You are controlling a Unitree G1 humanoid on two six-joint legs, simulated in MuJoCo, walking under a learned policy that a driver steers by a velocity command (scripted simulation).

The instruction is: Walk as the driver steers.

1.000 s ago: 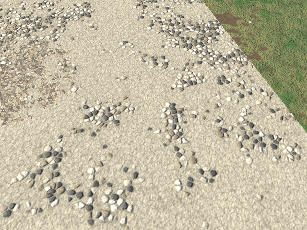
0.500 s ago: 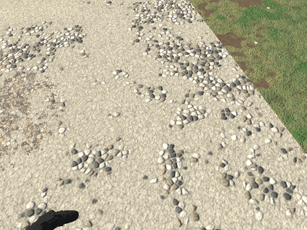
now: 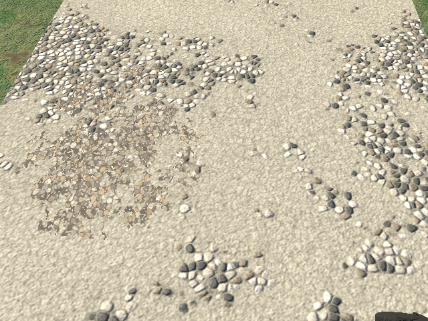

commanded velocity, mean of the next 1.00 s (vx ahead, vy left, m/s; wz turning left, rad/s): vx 0.50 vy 0.00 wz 0.22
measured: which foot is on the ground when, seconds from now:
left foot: down 0.00-0.54, up 0.56-1.00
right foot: down 0.00-0.00, up 0.02-0.52, down 0.54-1.00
